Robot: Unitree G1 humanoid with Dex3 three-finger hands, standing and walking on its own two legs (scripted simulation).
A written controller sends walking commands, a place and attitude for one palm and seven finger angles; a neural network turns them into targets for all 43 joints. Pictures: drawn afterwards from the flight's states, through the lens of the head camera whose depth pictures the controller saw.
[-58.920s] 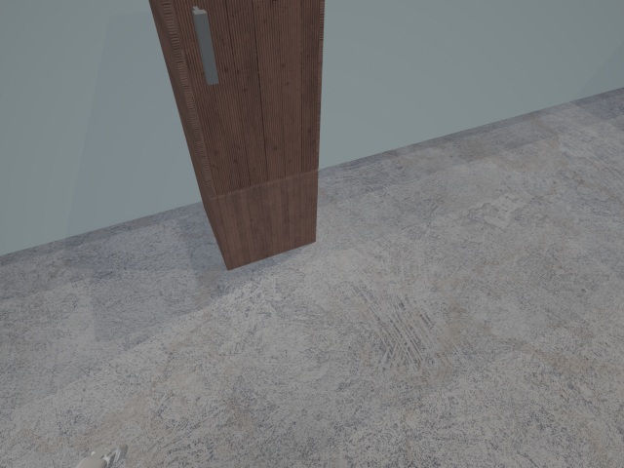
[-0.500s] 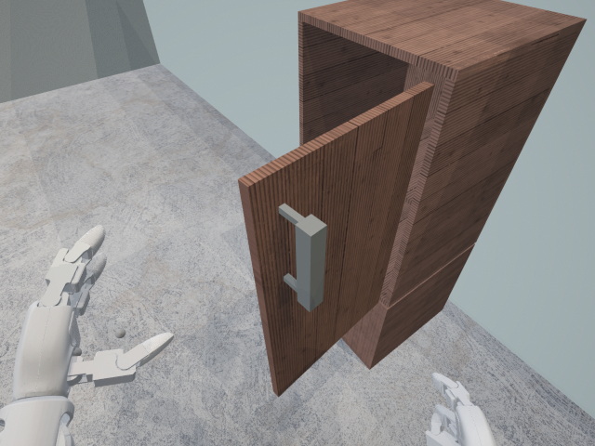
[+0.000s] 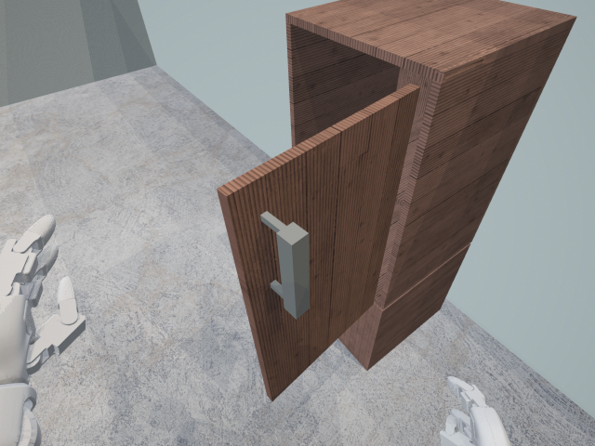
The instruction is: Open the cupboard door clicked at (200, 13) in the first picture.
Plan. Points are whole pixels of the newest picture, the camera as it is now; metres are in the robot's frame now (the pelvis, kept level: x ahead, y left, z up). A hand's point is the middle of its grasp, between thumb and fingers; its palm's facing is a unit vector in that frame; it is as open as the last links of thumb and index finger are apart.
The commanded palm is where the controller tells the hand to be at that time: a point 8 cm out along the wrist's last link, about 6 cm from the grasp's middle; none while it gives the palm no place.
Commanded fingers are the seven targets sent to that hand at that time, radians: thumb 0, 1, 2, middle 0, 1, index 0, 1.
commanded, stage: draw the hand back to the body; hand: left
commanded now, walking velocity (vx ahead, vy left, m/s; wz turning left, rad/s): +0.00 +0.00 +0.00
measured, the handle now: (283, 265) +0.31 +0.06 +0.11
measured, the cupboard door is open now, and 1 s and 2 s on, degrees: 97 97 97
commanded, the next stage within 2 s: step back with the hand held close in 0.18 s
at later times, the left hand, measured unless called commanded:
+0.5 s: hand (86, 323) +0.18 +0.24 +0.15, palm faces +0.39 -0.79 -0.47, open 7.4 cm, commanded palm +0.13 +0.29 +0.17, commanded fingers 0.00 0.90 0.90 -0.20 -0.30 -0.20 -0.30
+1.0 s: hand out of the picture +0.10 +0.28 +0.15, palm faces +0.44 -0.74 -0.51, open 7.4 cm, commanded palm +0.04 +0.32 +0.17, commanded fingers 0.00 0.90 0.90 -0.20 -0.30 -0.20 -0.30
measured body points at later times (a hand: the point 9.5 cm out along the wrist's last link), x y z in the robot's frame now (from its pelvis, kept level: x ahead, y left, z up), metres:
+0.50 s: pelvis -0.02 -0.01 +0.00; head -0.01 -0.03 +0.45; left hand +0.16 +0.28 +0.18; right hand +0.16 -0.25 -0.09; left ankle -0.02 +0.08 -0.74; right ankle -0.01 -0.09 -0.74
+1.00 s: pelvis -0.10 +0.02 -0.02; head -0.08 +0.02 +0.43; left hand +0.07 +0.32 +0.18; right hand +0.07 -0.22 -0.11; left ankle -0.02 +0.08 -0.74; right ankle -0.03 -0.10 -0.74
